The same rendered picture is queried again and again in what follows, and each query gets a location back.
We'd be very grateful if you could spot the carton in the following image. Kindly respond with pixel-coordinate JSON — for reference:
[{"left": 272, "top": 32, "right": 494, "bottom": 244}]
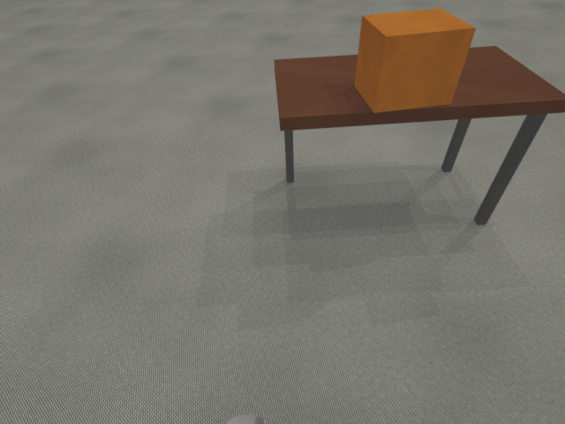
[{"left": 355, "top": 9, "right": 476, "bottom": 113}]

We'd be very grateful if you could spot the table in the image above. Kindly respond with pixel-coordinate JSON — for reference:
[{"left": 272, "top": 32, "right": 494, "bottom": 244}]
[{"left": 275, "top": 46, "right": 565, "bottom": 225}]

